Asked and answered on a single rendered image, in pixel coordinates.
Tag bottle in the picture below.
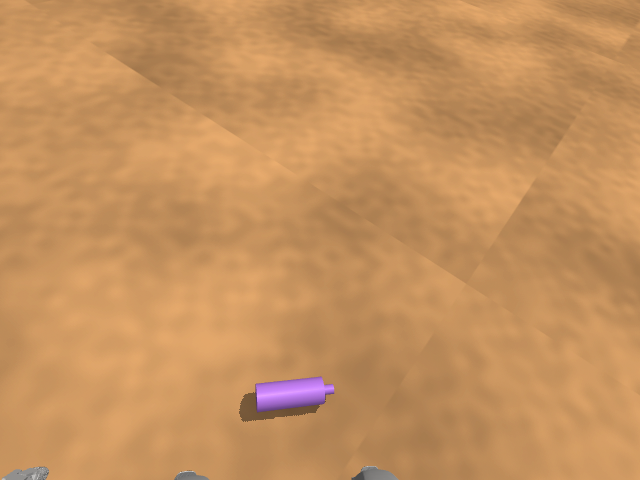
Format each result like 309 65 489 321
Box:
255 377 334 412

